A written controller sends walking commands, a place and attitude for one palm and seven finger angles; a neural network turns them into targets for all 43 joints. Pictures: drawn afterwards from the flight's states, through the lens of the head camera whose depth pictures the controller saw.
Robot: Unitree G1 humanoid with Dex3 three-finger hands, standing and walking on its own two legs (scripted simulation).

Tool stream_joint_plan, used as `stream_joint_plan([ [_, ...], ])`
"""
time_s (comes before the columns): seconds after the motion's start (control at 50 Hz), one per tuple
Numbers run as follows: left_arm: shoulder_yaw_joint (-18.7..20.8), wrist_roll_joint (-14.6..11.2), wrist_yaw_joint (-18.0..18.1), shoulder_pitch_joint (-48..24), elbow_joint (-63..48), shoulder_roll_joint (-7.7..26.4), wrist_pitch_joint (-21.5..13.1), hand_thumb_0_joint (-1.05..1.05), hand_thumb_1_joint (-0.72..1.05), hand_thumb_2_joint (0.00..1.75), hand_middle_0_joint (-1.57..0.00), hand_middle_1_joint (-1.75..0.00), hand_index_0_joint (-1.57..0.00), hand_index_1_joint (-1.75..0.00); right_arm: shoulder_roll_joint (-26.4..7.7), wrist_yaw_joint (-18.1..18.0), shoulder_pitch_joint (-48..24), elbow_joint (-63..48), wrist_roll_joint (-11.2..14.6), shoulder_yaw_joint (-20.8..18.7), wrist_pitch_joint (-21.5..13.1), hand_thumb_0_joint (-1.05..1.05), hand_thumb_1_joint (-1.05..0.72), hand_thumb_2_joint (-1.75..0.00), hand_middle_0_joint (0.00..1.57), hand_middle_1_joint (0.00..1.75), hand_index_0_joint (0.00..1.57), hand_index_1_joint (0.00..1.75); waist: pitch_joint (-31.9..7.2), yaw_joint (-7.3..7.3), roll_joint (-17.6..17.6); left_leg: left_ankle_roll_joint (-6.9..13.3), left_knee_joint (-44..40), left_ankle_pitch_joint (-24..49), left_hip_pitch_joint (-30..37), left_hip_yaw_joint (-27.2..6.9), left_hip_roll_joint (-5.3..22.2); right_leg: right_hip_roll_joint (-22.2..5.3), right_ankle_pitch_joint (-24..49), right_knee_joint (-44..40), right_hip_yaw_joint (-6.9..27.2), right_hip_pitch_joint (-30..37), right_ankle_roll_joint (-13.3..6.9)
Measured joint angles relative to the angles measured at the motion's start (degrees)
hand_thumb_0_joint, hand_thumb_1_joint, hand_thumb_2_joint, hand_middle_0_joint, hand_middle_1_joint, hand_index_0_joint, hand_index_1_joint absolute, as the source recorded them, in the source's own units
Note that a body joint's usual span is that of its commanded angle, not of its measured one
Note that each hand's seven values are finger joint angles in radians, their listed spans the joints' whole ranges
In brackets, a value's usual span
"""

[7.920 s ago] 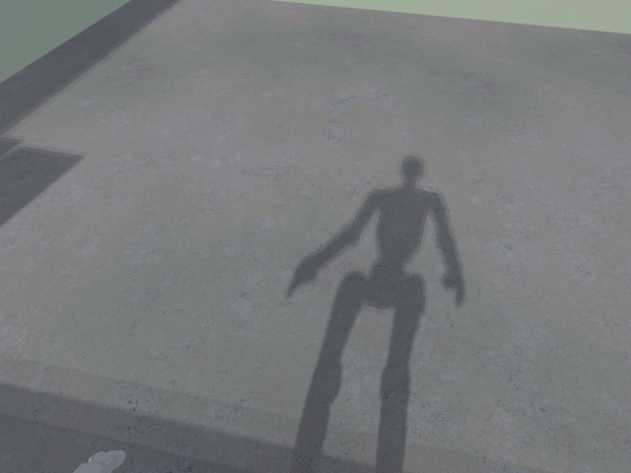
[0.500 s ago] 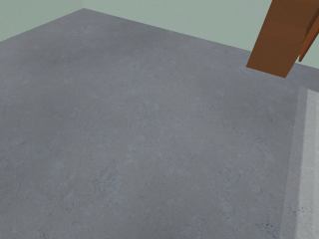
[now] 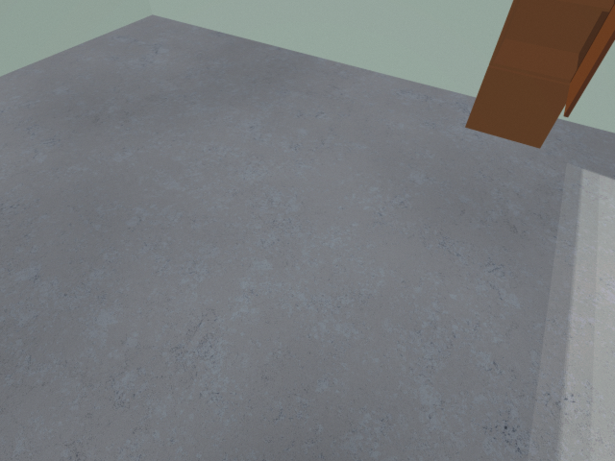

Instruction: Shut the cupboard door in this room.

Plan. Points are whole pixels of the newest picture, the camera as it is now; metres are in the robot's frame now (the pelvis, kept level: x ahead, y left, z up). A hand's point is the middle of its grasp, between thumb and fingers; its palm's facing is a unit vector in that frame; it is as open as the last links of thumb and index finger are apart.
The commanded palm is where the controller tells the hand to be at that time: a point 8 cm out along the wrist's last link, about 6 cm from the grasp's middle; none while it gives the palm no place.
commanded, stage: turn or walk to find it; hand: left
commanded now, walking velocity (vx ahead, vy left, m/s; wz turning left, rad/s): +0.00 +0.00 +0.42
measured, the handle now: out of the picture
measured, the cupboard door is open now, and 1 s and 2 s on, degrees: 89 89 89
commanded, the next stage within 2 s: none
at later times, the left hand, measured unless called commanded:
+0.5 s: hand out of the picture +0.03 +0.21 -0.18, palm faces +0.17 -0.96 -0.24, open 7.3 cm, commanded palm none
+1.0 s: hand out of the picture -0.07 +0.15 -0.16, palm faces +0.41 -0.87 -0.27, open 7.3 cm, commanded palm none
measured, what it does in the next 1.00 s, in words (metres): steps on the spot, turning left: right foot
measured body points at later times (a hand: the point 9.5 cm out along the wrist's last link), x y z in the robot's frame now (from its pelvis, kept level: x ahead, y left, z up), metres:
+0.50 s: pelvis -0.01 +0.00 -0.01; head +0.02 +0.01 +0.44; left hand +0.02 +0.26 -0.16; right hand +0.05 -0.23 -0.16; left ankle +0.01 +0.12 -0.74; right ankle -0.03 -0.12 -0.70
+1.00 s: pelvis -0.02 -0.05 +0.00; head +0.03 -0.05 +0.44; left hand -0.09 +0.19 -0.14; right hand +0.15 -0.26 -0.16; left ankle -0.11 +0.09 -0.68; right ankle -0.01 -0.14 -0.74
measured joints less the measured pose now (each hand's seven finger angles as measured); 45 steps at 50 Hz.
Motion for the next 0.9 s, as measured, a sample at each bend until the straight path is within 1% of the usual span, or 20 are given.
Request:
stream_joint_plan([
  [0.12, 0.6, 0.0, 0.2, -0.4, -0.8, 0.4, 0.4, 0.00, 0.91, 0.89, -0.20, -0.30, -0.20, -0.30, -0.2, 0.1, 0.0, -0.7, -0.1, -0.3, 0.3, 0.00, -0.91, -0.90, 0.20, 0.29, 0.20, 0.30, 0.1, -0.26, 0.1, 0.0, 1.4, -0.4, -1.3, -0.8, -0.2, -0.3, -0.7, 1.4, -0.8, -0.8, 0.0],
  [0.3, 2.4, 0.4, 0.1, -2.5, -4.8, 1.5, 1.6, 0.00, 0.91, 0.89, -0.20, -0.30, -0.20, -0.30, -1.1, 1.0, -1.0, -4.1, -0.5, -1.4, 2.3, 0.00, -0.91, -0.90, 0.20, 0.30, 0.20, 0.30, 0.5, -0.11, 0.7, 0.2, 9.7, -3.3, -7.9, -4.2, -1.1, -1.5, -3.7, 7.4, -3.9, -4.8, 0.0],
  [0.38, 3.0, 0.5, 0.0, -3.7, -6.3, 2.8, 2.5, 0.00, 0.91, 0.89, -0.20, -0.30, -0.20, -0.30, -1.6, 1.3, -1.9, -6.4, -0.8, -2.0, 2.4, 0.00, -0.91, -0.90, 0.20, 0.30, 0.20, 0.30, 0.7, -0.40, -0.5, 0.9, 12.6, -4.6, -9.8, -4.7, -2.2, -2.8, -5.6, 10.9, -4.2, -6.6, 0.6],
  [0.4, 3.2, 0.5, -0.1, -4.2, -6.6, 3.3, 2.7, 0.00, 0.91, 0.89, -0.20, -0.30, -0.20, -0.30, -1.6, 1.3, -2.1, -7.0, -0.9, -2.0, 2.2, 0.00, -0.91, -0.90, 0.20, 0.30, 0.20, 0.30, 0.8, -0.59, -0.8, 1.1, 12.7, -4.5, -10.2, -4.9, -2.5, -2.7, -7.3, 12.7, -3.6, -7.5, 1.0],
  [0.42, 3.3, 0.5, -0.1, -4.9, -7.1, 3.7, 2.9, 0.00, 0.91, 0.89, -0.20, -0.30, -0.20, -0.30, -1.6, 1.2, -2.4, -7.6, -1.0, -2.0, 1.9, 0.00, -0.91, -0.90, 0.20, 0.30, 0.20, 0.30, 1.0, -0.88, -0.9, 1.2, 12.4, -4.2, -10.5, -5.3, -2.8, -2.1, -10.2, 16.0, -2.3, -8.8, 1.1],
  [0.46, 3.5, 0.5, -0.1, -6.4, -8.0, 4.5, 3.1, 0.00, 0.91, 0.89, -0.20, -0.30, -0.20, -0.30, -1.7, 0.9, -2.9, -8.6, -1.0, -2.0, 1.4, 0.00, -0.91, -0.90, 0.20, 0.30, 0.20, 0.30, 1.3, -1.46, -0.7, 1.3, 10.6, -2.7, -10.6, -6.5, -3.2, -0.3, -14.5, 24.0, 0.5, -11.4, 1.2],
  [0.48, 3.6, 0.5, -0.1, -7.2, -8.6, 4.7, 3.0, 0.00, 0.91, 0.89, -0.20, -0.30, -0.20, -0.30, -1.8, 0.8, -3.1, -8.9, -1.1, -2.0, 1.3, 0.00, -0.91, -0.90, 0.20, 0.30, 0.20, 0.30, 1.4, -1.64, -0.4, 1.3, 9.5, -1.8, -10.5, -7.2, -3.3, 0.5, -15.4, 26.9, 1.5, -12.2, 1.4],
  [0.52, 3.5, 0.3, -0.2, -8.6, -9.8, 5.0, 2.6, 0.01, 0.91, 0.89, -0.20, -0.30, -0.20, -0.30, -2.4, 0.7, -3.4, -9.4, -1.2, -2.0, 1.4, 0.00, -0.91, -0.90, 0.20, 0.30, 0.20, 0.30, 1.4, -1.84, 0.4, 1.0, 7.0, 0.0, -10.2, -8.6, -3.5, 1.7, -16.2, 29.0, 2.7, -12.9, 1.7],
  [0.54, 3.4, 0.2, -0.3, -9.3, -10.5, 5.0, 2.5, 0.01, 0.91, 0.89, -0.20, -0.30, -0.20, -0.30, -2.8, 0.6, -3.5, -9.7, -1.2, -2.1, 1.5, 0.00, -0.91, -0.90, 0.21, 0.30, 0.20, 0.30, 1.3, -1.94, 0.8, 0.8, 5.9, 0.8, -10.1, -9.4, -3.7, 2.2, -16.3, 28.3, 3.2, -12.6, 1.9],
  [0.58, 3.2, -0.1, -0.3, -10.4, -11.9, 4.9, 2.1, 0.00, 0.91, 0.89, -0.20, -0.30, -0.20, -0.30, -3.7, 0.7, -3.8, -10.2, -1.3, -2.2, 1.8, 0.00, -0.91, -0.90, 0.21, 0.30, 0.20, 0.30, 1.2, -2.14, 1.7, 0.2, 4.4, 2.1, -10.1, -10.8, -3.9, 2.9, -15.8, 24.4, 4.0, -11.2, 2.1],
  [0.62, 2.8, -0.3, -0.4, -11.2, -13.1, 4.8, 1.6, 0.00, 0.91, 0.89, -0.20, -0.30, -0.20, -0.30, -4.7, 0.9, -4.0, -10.7, -1.2, -2.6, 2.2, 0.00, -0.91, -0.90, 0.21, 0.30, 0.20, 0.30, 1.0, -2.21, 2.4, -0.6, 4.1, 2.8, -10.4, -12.2, -4.3, 3.2, -12.7, 16.9, 4.5, -8.4, 2.2],
  [0.64, 2.7, -0.4, -0.5, -11.2, -13.7, 4.8, 1.3, 0.00, 0.91, 0.89, -0.20, -0.30, -0.20, -0.30, -5.2, 1.0, -3.9, -11.0, -1.1, -2.8, 2.4, 0.00, -0.91, -0.90, 0.21, 0.30, 0.20, 0.30, 0.8, -2.13, 2.5, -1.1, 4.6, 2.7, -10.9, -12.8, -4.7, 3.1, -9.6, 11.5, 4.6, -6.3, 2.2],
  [0.66, 2.6, -0.2, -0.5, -11.0, -14.3, 4.9, 0.9, 0.00, 0.91, 0.89, -0.20, -0.30, -0.20, -0.30, -5.7, 1.2, -3.9, -11.2, -0.9, -3.1, 2.7, 0.00, -0.91, -0.90, 0.21, 0.30, 0.20, 0.30, 0.5, -1.87, 2.5, -1.5, 6.0, 2.2, -11.7, -13.1, -5.2, 2.8, -7.5, 7.3, 4.5, -4.7, 1.4],
  [0.68, 2.5, 0.1, -0.4, -11.0, -14.4, 4.5, 0.6, 0.00, 0.91, 0.89, -0.20, -0.30, -0.20, -0.30, -6.3, 1.3, -4.4, -11.2, -0.8, -3.5, 3.0, 0.00, -0.91, -0.90, 0.21, 0.30, 0.20, 0.30, 0.8, -1.73, 3.2, -1.5, 9.2, -1.6, -12.8, -12.9, -5.0, 3.1, -6.7, 7.4, 3.9, -4.5, -0.1],
  [0.72, 2.2, 0.4, -0.3, -10.1, -14.6, 4.1, 0.6, 0.00, 0.91, 0.89, -0.20, -0.30, -0.20, -0.30, -7.1, 1.4, -5.0, -11.2, -1.0, -4.1, 3.9, 0.00, -0.91, -0.90, 0.21, 0.30, 0.20, 0.30, 1.1, -1.74, 3.2, -1.3, 20.0, -9.9, -15.9, -10.3, -5.4, 2.4, -6.7, 8.1, 2.9, -3.9, -2.1],
  [0.74, 2.1, 0.4, -0.3, -9.5, -14.6, 3.9, 0.6, 0.00, 0.91, 0.89, -0.20, -0.30, -0.20, -0.30, -7.5, 1.6, -5.4, -11.2, -1.0, -4.3, 4.2, 0.00, -0.91, -0.90, 0.20, 0.30, 0.20, 0.30, 1.2, -1.71, 3.0, -1.3, 25.9, -11.4, -17.5, -8.9, -5.4, 1.9, -6.6, 7.6, 2.6, -3.3, -2.5],
  [0.78, 1.8, 0.5, -0.4, -8.3, -14.2, 3.5, 0.8, 0.00, 0.91, 0.89, -0.20, -0.30, -0.20, -0.30, -8.3, 1.9, -6.0, -11.3, -1.1, -4.6, 4.5, 0.00, -0.91, -0.90, 0.20, 0.30, 0.20, 0.30, 1.5, -1.87, 2.9, -1.6, 35.3, -10.6, -19.7, -6.7, -4.6, 1.1, -6.1, 6.2, 1.6, -1.9, -2.8],
  [0.8, 1.7, 0.5, -0.4, -7.7, -13.9, 3.4, 0.9, 0.00, 0.91, 0.89, -0.20, -0.30, -0.20, -0.30, -8.5, 2.1, -6.1, -11.3, -1.0, -4.7, 4.5, 0.00, -0.91, -0.90, 0.20, 0.30, 0.20, 0.30, 1.6, -1.97, 2.8, -1.9, 38.3, -9.7, -20.2, -6.0, -4.1, 0.7, -5.8, 5.5, 1.0, -1.4, -2.8],
  [0.84, 1.5, 0.6, -0.4, -6.7, -13.5, 3.2, 0.9, 0.00, 0.91, 0.89, -0.20, -0.30, -0.20, -0.30, -8.8, 2.3, -6.4, -11.2, -1.0, -4.7, 4.5, 0.00, -0.91, -0.90, 0.20, 0.29, 0.20, 0.30, 1.9, -1.97, 2.5, -2.6, 41.3, -8.4, -20.3, -5.1, -2.9, 0.1, -5.5, 4.6, -0.1, -0.7, -2.8],
  [0.9, 1.3, 0.6, -0.4, -5.0, -13.0, 3.0, 0.5, 0.00, 0.91, 0.89, -0.20, -0.30, -0.21, -0.30, -8.8, 2.3, -6.9, -10.6, -0.9, -4.3, 4.9, 0.00, -0.91, -0.90, 0.20, 0.29, 0.20, 0.30, 2.5, -1.39, 2.0, -3.4, 40.7, -8.9, -18.6, -4.5, -1.6, -0.6, -5.6, 4.2, -1.8, -0.3, -2.8],
])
